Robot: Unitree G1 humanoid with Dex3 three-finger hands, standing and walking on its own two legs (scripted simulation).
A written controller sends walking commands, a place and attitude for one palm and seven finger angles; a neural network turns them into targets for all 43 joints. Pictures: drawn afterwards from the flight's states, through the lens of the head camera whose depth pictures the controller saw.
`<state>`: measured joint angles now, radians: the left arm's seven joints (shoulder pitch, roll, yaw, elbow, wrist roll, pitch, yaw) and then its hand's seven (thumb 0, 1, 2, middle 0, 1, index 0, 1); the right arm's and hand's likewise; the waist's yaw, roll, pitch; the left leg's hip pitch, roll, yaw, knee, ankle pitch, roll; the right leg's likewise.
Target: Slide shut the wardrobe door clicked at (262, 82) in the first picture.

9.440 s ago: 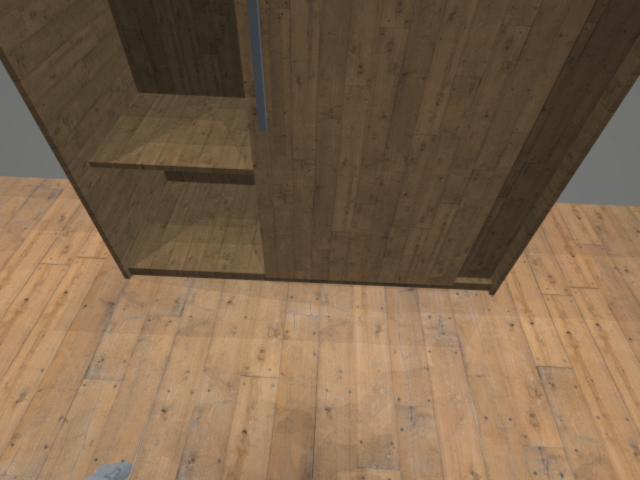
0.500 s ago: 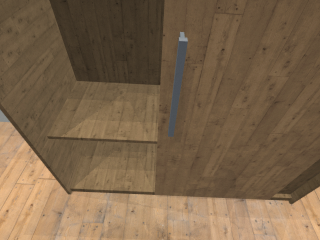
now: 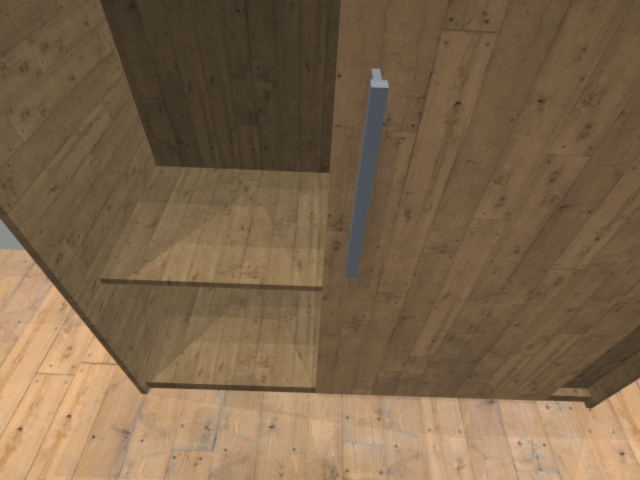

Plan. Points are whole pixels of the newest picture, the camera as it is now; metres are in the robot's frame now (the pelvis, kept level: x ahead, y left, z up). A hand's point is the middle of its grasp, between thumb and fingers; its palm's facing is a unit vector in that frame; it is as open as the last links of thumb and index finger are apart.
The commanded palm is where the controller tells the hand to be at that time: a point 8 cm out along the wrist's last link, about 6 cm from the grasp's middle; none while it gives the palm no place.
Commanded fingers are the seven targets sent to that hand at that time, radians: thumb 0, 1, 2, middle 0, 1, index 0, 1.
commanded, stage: look again from close up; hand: right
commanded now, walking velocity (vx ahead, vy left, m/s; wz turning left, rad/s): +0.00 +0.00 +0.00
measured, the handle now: (360, 191) +0.48 -0.02 +0.11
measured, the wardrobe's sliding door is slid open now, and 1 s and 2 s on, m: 0.53 0.53 0.53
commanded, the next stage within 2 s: shuffle to correct the standing spot in 0.62 s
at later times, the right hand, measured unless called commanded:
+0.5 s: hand out of the picture -0.01 -0.15 -0.17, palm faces +0.04 +0.98 -0.19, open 7.3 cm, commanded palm none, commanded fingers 0.00 -0.90 -0.90 0.20 0.30 0.20 0.30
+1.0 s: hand out of the picture -0.02 -0.13 -0.18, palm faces +0.03 +0.98 -0.18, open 7.4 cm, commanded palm none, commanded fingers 0.00 -0.90 -0.90 0.20 0.30 0.20 0.30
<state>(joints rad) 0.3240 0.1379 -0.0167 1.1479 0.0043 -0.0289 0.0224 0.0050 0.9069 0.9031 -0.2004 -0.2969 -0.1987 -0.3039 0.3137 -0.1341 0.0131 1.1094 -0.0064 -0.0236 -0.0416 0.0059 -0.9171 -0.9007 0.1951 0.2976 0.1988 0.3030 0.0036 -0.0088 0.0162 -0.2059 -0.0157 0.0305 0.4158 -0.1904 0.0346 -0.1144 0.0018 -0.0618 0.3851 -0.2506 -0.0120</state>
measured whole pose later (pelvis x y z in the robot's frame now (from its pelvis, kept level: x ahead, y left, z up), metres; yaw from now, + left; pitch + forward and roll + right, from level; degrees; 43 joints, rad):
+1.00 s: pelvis +0.01 +0.03 -0.01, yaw +0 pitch +0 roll -1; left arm 0.36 0.12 0.00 1.15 0.02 -0.01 0.04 0.00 0.91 0.90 -0.20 -0.30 -0.20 -0.30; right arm 0.36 -0.13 -0.01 1.09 -0.02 0.01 -0.02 0.00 -0.91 -0.90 0.19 0.30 0.20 0.30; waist 0.01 0.02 0.00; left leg -0.26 -0.04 0.04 0.52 -0.26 0.08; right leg -0.15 -0.03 -0.06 0.44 -0.29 0.03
